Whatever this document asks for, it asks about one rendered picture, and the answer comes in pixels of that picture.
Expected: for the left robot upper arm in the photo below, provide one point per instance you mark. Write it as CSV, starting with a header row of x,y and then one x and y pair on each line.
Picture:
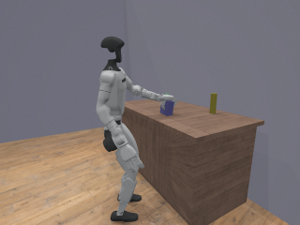
x,y
135,90

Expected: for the sponge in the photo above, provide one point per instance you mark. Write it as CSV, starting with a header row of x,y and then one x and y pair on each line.
x,y
168,108

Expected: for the right robot foot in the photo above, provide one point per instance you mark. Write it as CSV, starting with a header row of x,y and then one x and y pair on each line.
x,y
126,217

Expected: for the robot left forearm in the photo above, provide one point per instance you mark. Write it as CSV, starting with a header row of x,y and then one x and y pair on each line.
x,y
151,95

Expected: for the robot right hand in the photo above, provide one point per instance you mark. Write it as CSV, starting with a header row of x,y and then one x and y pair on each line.
x,y
127,153

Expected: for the right robot thigh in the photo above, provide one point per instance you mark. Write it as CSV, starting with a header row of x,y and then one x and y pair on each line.
x,y
111,145

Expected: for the robot left hand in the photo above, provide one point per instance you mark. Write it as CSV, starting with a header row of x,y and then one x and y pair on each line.
x,y
170,98

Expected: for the robot right forearm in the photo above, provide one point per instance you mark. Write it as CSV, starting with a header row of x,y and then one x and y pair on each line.
x,y
110,124

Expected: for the right robot upper arm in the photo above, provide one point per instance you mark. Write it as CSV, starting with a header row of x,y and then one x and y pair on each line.
x,y
106,82

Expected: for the table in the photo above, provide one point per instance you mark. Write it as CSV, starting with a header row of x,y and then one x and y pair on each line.
x,y
199,162

